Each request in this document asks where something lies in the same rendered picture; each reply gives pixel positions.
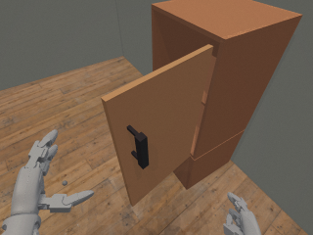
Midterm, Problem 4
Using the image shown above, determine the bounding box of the left robot hand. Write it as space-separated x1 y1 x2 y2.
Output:
10 129 95 216

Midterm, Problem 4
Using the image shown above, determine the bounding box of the cupboard door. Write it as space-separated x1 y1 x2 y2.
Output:
101 44 213 207

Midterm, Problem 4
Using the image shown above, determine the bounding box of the handle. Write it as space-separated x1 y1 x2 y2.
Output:
126 124 149 169

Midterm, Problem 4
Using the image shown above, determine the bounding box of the left robot forearm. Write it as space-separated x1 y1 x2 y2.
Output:
1 212 41 235

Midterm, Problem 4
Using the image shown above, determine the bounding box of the right robot hand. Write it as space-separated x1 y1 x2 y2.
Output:
223 192 262 235

